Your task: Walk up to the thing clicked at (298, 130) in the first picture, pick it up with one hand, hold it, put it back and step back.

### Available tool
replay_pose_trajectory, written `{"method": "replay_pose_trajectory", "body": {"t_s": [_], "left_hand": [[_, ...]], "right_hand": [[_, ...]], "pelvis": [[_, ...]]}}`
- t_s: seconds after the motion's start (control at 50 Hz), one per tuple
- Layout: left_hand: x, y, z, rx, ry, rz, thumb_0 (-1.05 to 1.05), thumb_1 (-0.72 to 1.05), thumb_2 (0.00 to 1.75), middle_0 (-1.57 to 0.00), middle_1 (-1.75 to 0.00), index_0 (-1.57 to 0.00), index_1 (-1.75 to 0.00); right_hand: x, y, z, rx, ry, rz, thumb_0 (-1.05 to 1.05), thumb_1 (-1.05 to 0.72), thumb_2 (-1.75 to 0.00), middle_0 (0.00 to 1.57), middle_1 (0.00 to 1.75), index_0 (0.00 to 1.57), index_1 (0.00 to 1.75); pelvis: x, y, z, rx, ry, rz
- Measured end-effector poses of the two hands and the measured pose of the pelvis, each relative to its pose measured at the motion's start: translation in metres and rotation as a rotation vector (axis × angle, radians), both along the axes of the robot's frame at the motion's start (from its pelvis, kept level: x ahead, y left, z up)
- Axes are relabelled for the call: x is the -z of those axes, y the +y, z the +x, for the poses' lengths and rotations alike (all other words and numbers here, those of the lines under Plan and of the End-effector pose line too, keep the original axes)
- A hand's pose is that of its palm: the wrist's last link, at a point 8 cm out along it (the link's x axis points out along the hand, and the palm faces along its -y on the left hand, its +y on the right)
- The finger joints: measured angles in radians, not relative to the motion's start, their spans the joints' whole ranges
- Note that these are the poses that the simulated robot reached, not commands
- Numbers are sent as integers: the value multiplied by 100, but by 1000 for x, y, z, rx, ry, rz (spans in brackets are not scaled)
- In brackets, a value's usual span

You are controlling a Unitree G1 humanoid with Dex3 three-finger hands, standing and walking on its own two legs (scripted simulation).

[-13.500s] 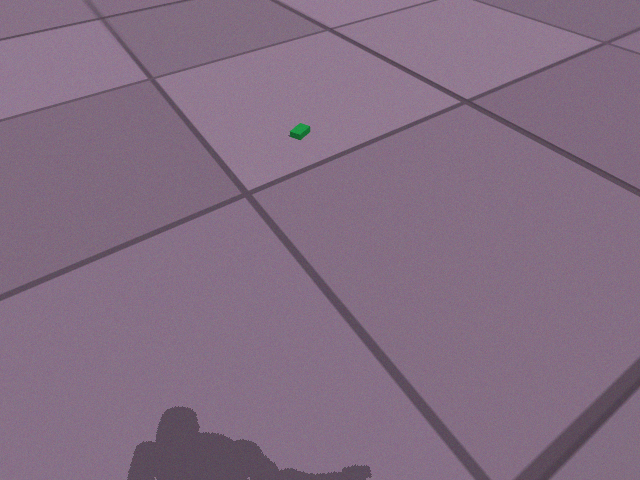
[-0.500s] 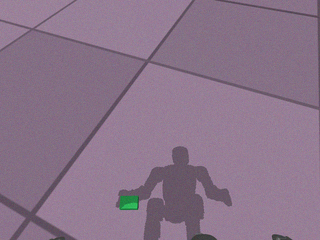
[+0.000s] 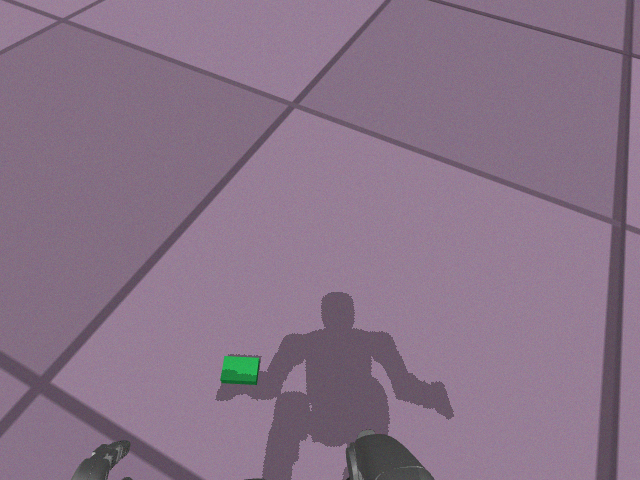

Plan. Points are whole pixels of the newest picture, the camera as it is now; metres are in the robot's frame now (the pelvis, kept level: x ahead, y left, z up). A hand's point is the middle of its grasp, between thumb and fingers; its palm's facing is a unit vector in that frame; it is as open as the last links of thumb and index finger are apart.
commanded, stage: walk up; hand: left
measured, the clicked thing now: (240, 370) +0.48 +0.20 -0.74
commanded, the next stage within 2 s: none
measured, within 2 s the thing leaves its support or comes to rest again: neither
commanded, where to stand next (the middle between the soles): +0.07 -0.01 m, yaw -5 degrees
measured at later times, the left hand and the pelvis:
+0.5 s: hand out of the picture +0.02 +0.27 -0.10, palm faces -0.04 -0.87 -0.49, open 7.4 cm; pelvis +0.01 -0.02 +0.01, yaw -4 degrees
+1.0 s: hand out of the picture +0.09 +0.27 -0.17, palm faces -0.11 -0.93 -0.36, open 7.4 cm; pelvis -0.02 +0.01 -0.02, yaw -8 degrees
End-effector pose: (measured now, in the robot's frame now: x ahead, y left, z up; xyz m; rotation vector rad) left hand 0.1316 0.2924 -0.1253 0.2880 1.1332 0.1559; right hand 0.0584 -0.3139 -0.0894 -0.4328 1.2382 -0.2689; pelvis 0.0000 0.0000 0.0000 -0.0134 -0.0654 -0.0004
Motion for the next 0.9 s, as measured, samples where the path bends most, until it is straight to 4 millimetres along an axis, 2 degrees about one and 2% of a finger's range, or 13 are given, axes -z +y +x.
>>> {"method": "replay_pose_trajectory", "body": {"t_s": [0.1,0.18,0.28,0.38,0.46,0.54,0.6,0.66,0.72,0.78,0.84,0.9], "left_hand": [[-6,4,-58,-17,81,-11,0,90,89,-20,-30,-20,-30],[-19,10,-97,14,156,42,0,90,89,-20,-30,-20,-30],[-36,11,-113,5,103,137,1,90,89,-20,-30,-20,-30],[-61,9,-124,-18,73,172,1,90,89,-20,-30,-20,-30],[-71,15,-120,-16,85,199,0,90,89,-20,-30,-20,-30],[-67,25,-103,-14,84,211,0,90,89,-20,-30,-20,-30],[-51,32,-82,-28,80,190,0,90,89,-20,-30,-20,-30],[-24,38,-57,-34,88,152,0,90,89,-20,-30,-20,-30],[-9,31,-30,-30,73,100,0,90,89,-20,-30,-20,-30],[-4,21,-11,12,48,58,0,90,89,-20,-30,-20,-30],[-1,16,-4,40,30,34,0,90,89,-20,-30,-20,-30],[3,15,-9,48,28,35,0,90,89,-20,-30,-20,-30]], "right_hand": [[-19,-8,-8,-13,-48,-3,1,-90,-90,21,30,20,30],[-23,-20,-6,-6,-149,28,0,-90,-90,21,30,21,30],[-1,-43,-16,11,-175,61,0,-90,-90,21,30,20,30],[9,-38,-15,33,-147,136,1,-90,-90,20,30,20,30],[15,-28,-9,22,-125,175,1,-90,-90,20,30,20,30],[22,-15,2,10,-65,188,1,-90,-90,20,30,20,30],[28,-1,17,5,-29,172,1,-90,-90,20,30,20,30],[32,16,39,-1,-26,145,1,-90,-90,20,30,20,30],[26,30,57,-23,-67,129,1,-90,-90,20,30,20,30],[16,37,69,-16,-118,113,0,-90,-90,20,30,20,30],[7,37,77,-19,-180,89,0,-90,-90,21,30,20,30],[2,31,78,-24,-233,66,0,-90,-90,21,30,20,30]], "pelvis": [[-12,-5,-12,26,37,-9],[-13,-13,-12,70,37,1],[-4,-27,-15,73,-7,-25],[-14,-28,-4,89,-17,-4],[-16,-24,5,74,-18,-3],[-12,-16,20,49,-14,-11],[-4,-7,32,37,-9,-17],[7,4,41,31,-10,8],[6,12,34,32,-18,7],[2,17,26,45,-11,-5],[3,19,19,65,-2,3],[8,18,8,88,1,13]]}}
